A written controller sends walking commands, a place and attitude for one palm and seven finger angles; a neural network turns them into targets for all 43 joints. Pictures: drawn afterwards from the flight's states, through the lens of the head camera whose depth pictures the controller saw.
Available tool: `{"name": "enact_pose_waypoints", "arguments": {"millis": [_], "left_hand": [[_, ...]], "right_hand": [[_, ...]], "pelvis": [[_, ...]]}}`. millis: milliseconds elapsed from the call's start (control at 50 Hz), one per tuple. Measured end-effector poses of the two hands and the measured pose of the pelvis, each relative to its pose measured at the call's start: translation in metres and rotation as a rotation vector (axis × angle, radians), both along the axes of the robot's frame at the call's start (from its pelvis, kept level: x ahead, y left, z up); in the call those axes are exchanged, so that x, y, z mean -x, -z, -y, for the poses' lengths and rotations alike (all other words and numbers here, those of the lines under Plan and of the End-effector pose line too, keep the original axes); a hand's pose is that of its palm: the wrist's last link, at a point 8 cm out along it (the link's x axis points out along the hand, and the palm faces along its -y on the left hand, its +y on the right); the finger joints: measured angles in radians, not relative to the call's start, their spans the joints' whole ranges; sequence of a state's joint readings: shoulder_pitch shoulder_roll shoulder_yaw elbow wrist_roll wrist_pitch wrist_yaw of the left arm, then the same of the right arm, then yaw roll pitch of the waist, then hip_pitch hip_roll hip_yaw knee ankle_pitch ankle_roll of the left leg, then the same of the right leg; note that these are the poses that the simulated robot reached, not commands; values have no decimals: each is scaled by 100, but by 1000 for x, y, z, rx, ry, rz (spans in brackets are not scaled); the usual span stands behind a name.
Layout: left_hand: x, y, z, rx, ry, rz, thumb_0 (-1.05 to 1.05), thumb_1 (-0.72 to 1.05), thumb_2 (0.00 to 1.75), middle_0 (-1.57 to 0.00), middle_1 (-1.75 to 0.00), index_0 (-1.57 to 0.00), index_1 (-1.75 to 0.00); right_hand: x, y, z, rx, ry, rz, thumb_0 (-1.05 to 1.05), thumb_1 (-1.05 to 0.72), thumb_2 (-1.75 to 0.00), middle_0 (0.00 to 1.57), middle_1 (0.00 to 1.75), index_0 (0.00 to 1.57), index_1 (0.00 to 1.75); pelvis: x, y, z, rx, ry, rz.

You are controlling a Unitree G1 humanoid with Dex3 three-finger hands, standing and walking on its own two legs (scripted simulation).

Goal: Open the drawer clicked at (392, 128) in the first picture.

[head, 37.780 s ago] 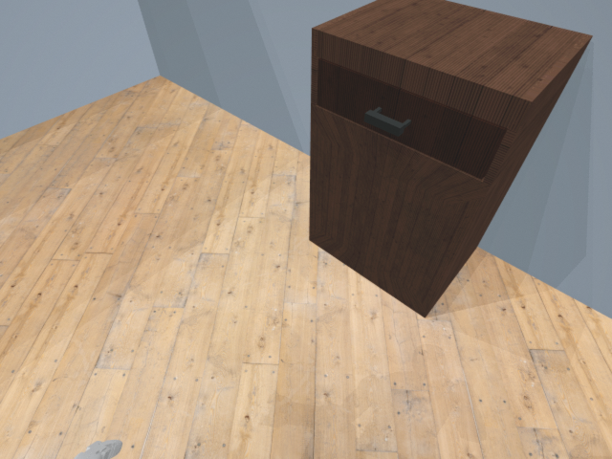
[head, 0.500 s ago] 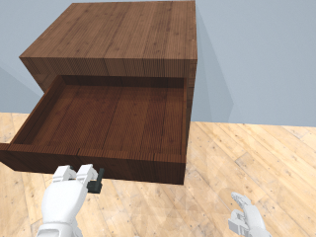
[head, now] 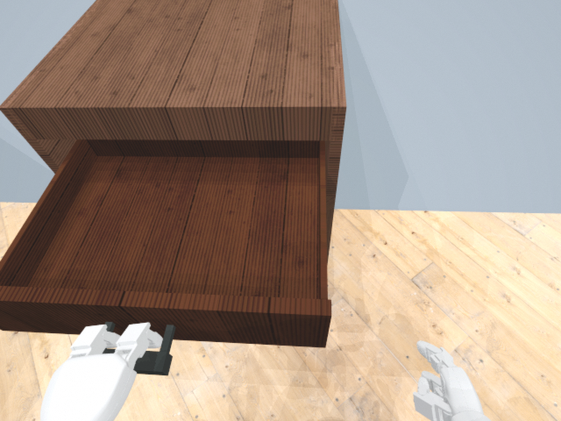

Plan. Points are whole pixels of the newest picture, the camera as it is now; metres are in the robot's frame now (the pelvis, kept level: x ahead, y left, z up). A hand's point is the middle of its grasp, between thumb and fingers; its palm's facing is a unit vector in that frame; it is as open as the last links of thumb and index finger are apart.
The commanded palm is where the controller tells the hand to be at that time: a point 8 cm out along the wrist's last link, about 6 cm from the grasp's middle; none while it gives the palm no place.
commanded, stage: open the thumb to release the handle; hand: left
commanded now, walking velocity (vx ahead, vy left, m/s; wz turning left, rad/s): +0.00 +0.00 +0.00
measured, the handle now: (134, 345) +0.22 +0.22 +0.00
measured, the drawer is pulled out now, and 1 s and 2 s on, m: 0.30 0.24 0.24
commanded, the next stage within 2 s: lift the hand off the handle in 0.66 s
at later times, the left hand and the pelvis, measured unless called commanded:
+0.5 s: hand (135, 366) +0.19 +0.21 +0.00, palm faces +0.03 -0.09 -1.00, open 15.1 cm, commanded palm +0.16 +0.22 +0.04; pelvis -0.03 -0.02 -0.01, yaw +1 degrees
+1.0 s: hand (134, 363) +0.19 +0.22 +0.00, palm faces +0.04 -0.08 -1.00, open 16.1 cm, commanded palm +0.18 +0.22 +0.04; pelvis -0.04 -0.01 -0.01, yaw +2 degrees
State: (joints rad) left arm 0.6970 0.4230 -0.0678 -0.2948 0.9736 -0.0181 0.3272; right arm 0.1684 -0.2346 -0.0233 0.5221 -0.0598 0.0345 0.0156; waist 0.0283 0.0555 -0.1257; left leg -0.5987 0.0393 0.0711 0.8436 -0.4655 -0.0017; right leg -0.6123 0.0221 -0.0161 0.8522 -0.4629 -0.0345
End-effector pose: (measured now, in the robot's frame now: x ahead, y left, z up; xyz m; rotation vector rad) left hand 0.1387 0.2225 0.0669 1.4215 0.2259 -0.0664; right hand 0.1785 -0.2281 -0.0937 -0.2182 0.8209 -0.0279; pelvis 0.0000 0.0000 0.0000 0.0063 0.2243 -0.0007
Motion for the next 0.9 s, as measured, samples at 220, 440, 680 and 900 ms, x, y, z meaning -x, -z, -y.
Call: {"name": "enact_pose_waypoints", "arguments": {"millis": [220, 440, 680, 900], "left_hand": [[-3, 10, 1, -61, 26, 189, -1, -48, 30, -44, -92, -49, -92], [-30, 16, 8, -79, -42, 226, -1, -48, 30, -38, -61, -42, -63], [-9, 15, -7, -69, -87, 146, 0, -48, 30, -19, -34, -20, -34], [-26, 20, 1, -71, -13, 216, -1, -49, 30, -17, -31, -18, -31]], "right_hand": [[-3, 31, -9, -11, -68, -85, 1, -90, -90, 20, 30, 20, 30], [10, 21, -7, -51, -5, -52, 1, -91, -90, 20, 30, 20, 30], [29, -3, 26, 35, 16, -25, 1, -90, -90, 20, 30, 20, 30], [43, 15, 16, 26, 21, -73, 1, -91, -90, 20, 30, 20, 30]], "pelvis": [[10, 17, 2, -4, -27, -53], [26, 12, 13, -9, -29, -2], [38, 0, 20, -4, -36, 43], [45, 8, 12, 2, -40, 21]]}}
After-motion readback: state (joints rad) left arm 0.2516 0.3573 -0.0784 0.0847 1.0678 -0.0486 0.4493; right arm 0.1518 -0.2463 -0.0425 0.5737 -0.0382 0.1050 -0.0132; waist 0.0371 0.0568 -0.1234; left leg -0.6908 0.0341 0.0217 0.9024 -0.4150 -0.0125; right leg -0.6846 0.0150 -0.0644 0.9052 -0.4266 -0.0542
